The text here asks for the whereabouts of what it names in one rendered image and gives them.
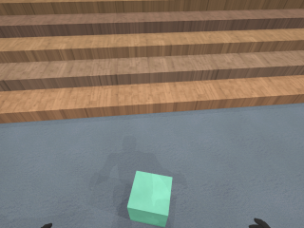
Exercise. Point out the robot right hand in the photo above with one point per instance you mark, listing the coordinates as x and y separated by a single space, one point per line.
259 224

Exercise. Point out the carton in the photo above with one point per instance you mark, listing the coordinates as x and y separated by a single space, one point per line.
150 198

